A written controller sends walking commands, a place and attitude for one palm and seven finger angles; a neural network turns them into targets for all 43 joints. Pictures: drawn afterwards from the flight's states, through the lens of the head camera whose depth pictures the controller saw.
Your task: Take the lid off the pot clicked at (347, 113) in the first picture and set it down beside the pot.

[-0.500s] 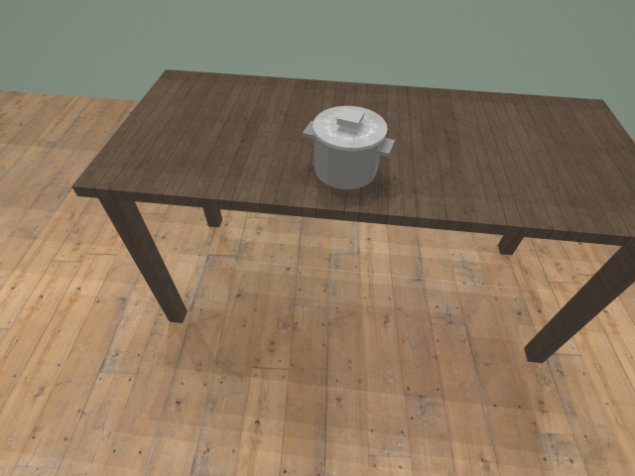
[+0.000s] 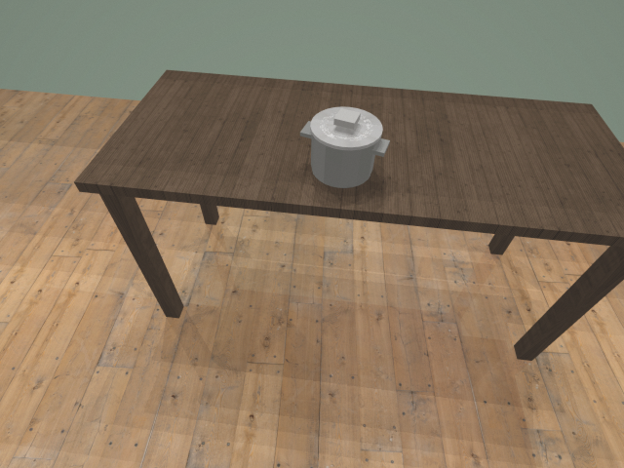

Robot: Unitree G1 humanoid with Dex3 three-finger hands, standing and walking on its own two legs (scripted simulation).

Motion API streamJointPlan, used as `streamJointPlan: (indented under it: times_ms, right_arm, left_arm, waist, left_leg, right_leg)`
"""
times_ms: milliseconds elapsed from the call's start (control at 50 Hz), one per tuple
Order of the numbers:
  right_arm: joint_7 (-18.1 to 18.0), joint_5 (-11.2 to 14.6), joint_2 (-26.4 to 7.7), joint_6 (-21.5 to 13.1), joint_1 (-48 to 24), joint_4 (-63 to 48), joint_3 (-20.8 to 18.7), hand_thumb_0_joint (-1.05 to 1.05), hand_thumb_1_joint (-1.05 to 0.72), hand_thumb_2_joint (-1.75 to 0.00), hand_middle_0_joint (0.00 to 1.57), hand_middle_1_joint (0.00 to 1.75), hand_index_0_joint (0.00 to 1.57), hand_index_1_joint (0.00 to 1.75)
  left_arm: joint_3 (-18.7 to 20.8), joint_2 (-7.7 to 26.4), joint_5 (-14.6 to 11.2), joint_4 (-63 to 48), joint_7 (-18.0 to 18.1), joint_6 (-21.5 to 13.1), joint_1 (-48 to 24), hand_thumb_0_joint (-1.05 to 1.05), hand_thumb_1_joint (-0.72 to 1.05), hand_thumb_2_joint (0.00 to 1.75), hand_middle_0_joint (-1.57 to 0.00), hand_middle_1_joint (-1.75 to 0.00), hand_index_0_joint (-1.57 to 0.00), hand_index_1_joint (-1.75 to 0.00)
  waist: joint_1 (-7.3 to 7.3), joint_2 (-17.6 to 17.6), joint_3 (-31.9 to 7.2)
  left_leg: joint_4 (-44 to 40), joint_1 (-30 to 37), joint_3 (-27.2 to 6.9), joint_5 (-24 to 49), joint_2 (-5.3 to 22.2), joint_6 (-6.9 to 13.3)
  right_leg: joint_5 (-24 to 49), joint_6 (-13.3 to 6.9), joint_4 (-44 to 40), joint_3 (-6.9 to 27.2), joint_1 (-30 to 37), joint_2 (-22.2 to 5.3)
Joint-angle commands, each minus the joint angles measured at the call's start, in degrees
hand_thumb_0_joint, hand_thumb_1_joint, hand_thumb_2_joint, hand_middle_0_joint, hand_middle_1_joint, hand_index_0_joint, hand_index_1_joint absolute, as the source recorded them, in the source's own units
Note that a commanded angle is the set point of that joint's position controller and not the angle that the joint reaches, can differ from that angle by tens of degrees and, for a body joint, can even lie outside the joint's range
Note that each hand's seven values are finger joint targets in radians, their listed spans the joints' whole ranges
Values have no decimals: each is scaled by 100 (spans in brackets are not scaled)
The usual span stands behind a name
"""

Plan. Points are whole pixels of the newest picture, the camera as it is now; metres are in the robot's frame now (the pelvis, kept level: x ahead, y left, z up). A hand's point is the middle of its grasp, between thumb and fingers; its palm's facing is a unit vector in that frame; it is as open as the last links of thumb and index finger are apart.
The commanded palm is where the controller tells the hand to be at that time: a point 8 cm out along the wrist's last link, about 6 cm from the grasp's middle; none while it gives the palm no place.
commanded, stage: look at it before walking up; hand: left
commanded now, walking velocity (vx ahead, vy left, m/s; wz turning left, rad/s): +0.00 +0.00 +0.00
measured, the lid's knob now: (347, 118) +0.80 -0.03 +0.02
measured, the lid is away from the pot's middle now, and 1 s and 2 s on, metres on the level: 0.00 0.00 0.00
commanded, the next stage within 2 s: take the last steps up to it in 0.14 s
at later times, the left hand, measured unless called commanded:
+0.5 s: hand out of the picture +0.00 +0.16 -0.17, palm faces -0.01 -0.98 -0.20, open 7.3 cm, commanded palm none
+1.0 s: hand out of the picture +0.10 +0.05 -0.17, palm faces +0.03 -0.99 -0.13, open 7.3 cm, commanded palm none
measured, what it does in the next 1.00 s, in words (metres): walks ahead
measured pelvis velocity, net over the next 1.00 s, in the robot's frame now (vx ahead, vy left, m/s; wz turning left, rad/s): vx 0.17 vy -0.09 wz -0.12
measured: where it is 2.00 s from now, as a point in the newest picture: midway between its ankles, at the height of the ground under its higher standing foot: (349, 463)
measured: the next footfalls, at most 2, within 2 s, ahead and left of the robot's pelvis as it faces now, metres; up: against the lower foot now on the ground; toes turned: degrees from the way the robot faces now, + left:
left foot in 1.08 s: +0.36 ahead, -0.02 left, +0.00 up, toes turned -2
right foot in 1.58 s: +0.36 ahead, -0.24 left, +0.00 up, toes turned -7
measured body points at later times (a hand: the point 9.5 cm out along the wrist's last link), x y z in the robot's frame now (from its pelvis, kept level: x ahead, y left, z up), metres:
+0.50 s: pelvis +0.02 -0.02 +0.00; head +0.02 -0.03 +0.45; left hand +0.00 +0.21 -0.16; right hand -0.01 -0.24 -0.17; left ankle +0.00 +0.10 -0.74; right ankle +0.00 -0.13 -0.72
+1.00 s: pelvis +0.17 -0.09 -0.01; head +0.20 -0.09 +0.44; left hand +0.10 +0.10 -0.16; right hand +0.26 -0.31 -0.15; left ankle +0.30 +0.01 -0.70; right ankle +0.05 -0.14 -0.74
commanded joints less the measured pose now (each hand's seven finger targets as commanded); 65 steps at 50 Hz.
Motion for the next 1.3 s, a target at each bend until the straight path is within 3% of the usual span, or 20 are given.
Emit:
streamJointPlan:
  times_ms: [0, 240, 280, 360, 420, 480, 540, 560, 580, 600, 700, 900, 1000, 1040, 1060, 1080, 1100, 1160, 1200, 1280]
  right_arm:
    - [-73, 17, -626, -94, 291, -138, -119, 0, -90, -90, 20, 30, 20, 30]
    - [-92, 13, -534, -124, 440, -123, -130, 0, -90, -90, 20, 30, 20, 30]
    - [-90, -19, -549, -88, 622, -60, -172, 0, -90, -90, 20, 30, 20, 30]
    - [-75, -118, -883, -25, 732, -176, -366, 0, -90, -90, 20, 30, 20, 30]
    - [-97, -147, -1049, -125, 925, -278, -478, 0, -90, -90, 20, 30, 20, 30]
    - [-115, -160, -938, -217, 849, -337, -472, 0, -90, -90, 20, 30, 20, 30]
    - [-106, -152, -886, -226, 495, -406, -449, 0, -90, -90, 20, 30, 20, 30]
    - [-79, -100, -592, -231, 515, -442, -388, 0, -90, -90, 20, 30, 20, 30]
    - [-27, -57, -262, -229, 287, -706, -299, 0, -90, -90, 20, 30, 20, 30]
    - [8, -112, -538, -212, -103, -846, -345, 0, -90, -90, 20, 30, 20, 30]
    - [102, -134, -318, -173, 145, -656, -384, 0, -90, -90, 20, 30, 20, 30]
    - [179, -63, -116, -240, -1033, -1182, -324, 0, -90, -90, 20, 30, 20, 30]
    - [85, -43, -127, -350, -454, -1018, -314, 0, -90, -90, 20, 30, 20, 30]
    - [-19, -98, -518, -390, 812, -671, -402, 0, -90, -90, 20, 30, 20, 30]
    - [-86, -190, -1059, -409, 1399, -625, -529, 0, -90, -90, 20, 30, 20, 30]
    - [-84, -92, -1314, -320, 1610, -640, -583, 0, -90, -90, 20, 30, 20, 30]
    - [-55, -39, -1197, -262, 1100, -738, -522, 0, -90, -90, 20, 30, 20, 30]
    - [-77, -68, -305, -380, 272, -893, -260, 0, -90, -90, 20, 30, 20, 30]
    - [-81, -46, -281, -400, 76, -918, -231, 0, -90, -90, 20, 30, 20, 30]
    - [-144, -26, -341, -352, 66, -965, -165, 0, -90, -90, 20, 30, 20, 30]
  left_arm:
    - [109, 628, -1, -159, 28, -42, 377, 0, 90, 90, -20, -30, -20, -30]
    - [134, 527, 2, -103, 37, -56, 492, 0, 90, 90, -20, -30, -20, -30]
    - [169, 491, 26, -74, -1, -17, 561, 0, 90, 90, -20, -30, -20, -30]
    - [267, 419, 92, -277, -141, 84, 506, 0, 90, 90, -20, -30, -20, -30]
    - [336, 294, 101, -556, -234, 87, 210, 0, 90, 90, -20, -30, -20, -30]
    - [389, 240, 69, -685, -319, 12, 170, 0, 90, 90, -20, -30, -20, -30]
    - [451, 236, 46, -387, -333, -66, 1198, 0, 90, 90, -20, -30, -20, -30]
    - [495, 547, 77, -179, -266, -124, 1725, 0, 90, 90, -20, -30, -20, -30]
    - [612, 1144, 62, -96, -170, -162, 2226, 0, 90, 90, -20, -30, -20, -30]
    - [579, 1029, -13, -99, -92, -151, 2362, 0, 90, 90, -20, -30, -20, -30]
    - [409, 367, 27, -428, -47, -329, 1196, 0, 90, 90, -20, -30, -20, -30]
    - [323, 283, 53, -127, 21, -448, 1779, 0, 90, 90, -20, -30, -20, -30]
    - [352, 436, 31, -104, 9, -465, 1583, 0, 90, 90, -20, -30, -20, -30]
    - [372, 439, -30, -144, 3, -461, 1550, 0, 90, 90, -20, -30, -20, -30]
    - [344, 213, -109, -261, -20, -455, 1671, 0, 90, 90, -20, -30, -20, -30]
    - [277, 127, -121, -416, -23, -445, 1700, 0, 90, 90, -20, -30, -20, -30]
    - [350, 245, -36, -498, 17, -377, 1407, 0, 90, 90, -20, -30, -20, -30]
    - [389, 78, 67, -480, -126, -185, 1070, 0, 90, 90, -20, -30, -20, -30]
    - [358, -72, 91, -450, -135, -24, 1261, 0, 90, 90, -20, -30, -20, -30]
    - [303, -42, 75, -516, -35, 146, 1079, 0, 90, 90, -20, -30, -20, -30]
  waist:
    - [-23, 96, 185]
    - [-21, 21, 91]
    - [-60, 3, 71]
    - [-130, 685, 782]
    - [-245, 848, 894]
    - [-181, 578, 698]
    - [343, 137, 76]
    - [519, -879, -63]
    - [714, -2429, 85]
    - [718, -1612, 382]
    - [-11, -129, 306]
    - [211, -449, 371]
    - [-148, -594, 193]
    - [-654, -324, -582]
    - [-775, 636, -1214]
    - [-610, 900, -1379]
    - [-432, 420, -769]
    - [36, 293, 232]
    - [281, 205, 166]
    - [261, 444, -190]
  left_leg:
    - [-528, -103, -545, 354, 608, 4]
    - [-525, -31, -567, 539, 623, 31]
    - [-612, 11, -611, -736, 688, 75]
    - [-1383, -453, -1442, -3119, 1326, 462]
    - [-1786, -277, -2109, -3000, 2021, 957]
    - [-1607, -120, -1568, -2034, 2024, 921]
    - [-262, -877, -370, -1467, 1393, 416]
    - [1042, -1734, 297, -1625, 733, 196]
    - [2585, -3044, 775, -2176, 173, 17]
    - [3560, -3308, 255, -2060, 360, 80]
    - [4125, -2914, 145, -466, 771, -39]
    - [2428, -2876, 513, 45, 508, -58]
    - [1200, -1104, 890, 223, -125, 210]
    - [620, 834, 199, 1303, 301, 510]
    - [504, 2017, -1841, 2738, 1860, 1267]
    - [-96, 2070, -3167, 3896, 2794, 1974]
    - [-403, 1218, -2909, 2780, 2784, 2097]
    - [-1176, -595, -1605, 857, 1827, 1237]
    - [-1288, -1139, -946, 1199, 1511, 1001]
    - [-912, -700, -342, 3512, 1357, 854]
  right_leg:
    - [361, -206, -451, 247, -312, -376]
    - [518, -210, -398, 201, -262, -382]
    - [-492, -258, -270, 121, -368, -254]
    - [-1364, -313, 784, -314, -1295, 155]
    - [-1267, -359, 2172, -289, -2077, -62]
    - [-1171, -386, 1972, -212, -1936, -319]
    - [-316, -369, 259, -552, 143, -19]
    - [-987, -498, -405, 199, 993, -442]
    - [-2014, -925, -1474, 2272, 1398, -1667]
    - [-2400, -1193, -1828, 2883, 946, -1944]
    - [-186, -1382, -1433, 1162, 290, -1271]
    - [3335, -1300, -1048, 435, 1070, -1030]
    - [5439, -1011, -17, 4, 925, -798]
    - [4566, -720, 1891, -77, 210, -589]
    - [1687, -457, 3681, -514, -1101, 67]
    - [-2040, -481, 5280, -237, -1830, 461]
    - [-2095, -551, 5688, 98, -2090, 146]
    - [-733, -351, 5145, 141, -2023, -262]
    - [-449, -233, 4606, 68, -1626, -306]
    - [-308, 27, 3216, -102, -1271, -287]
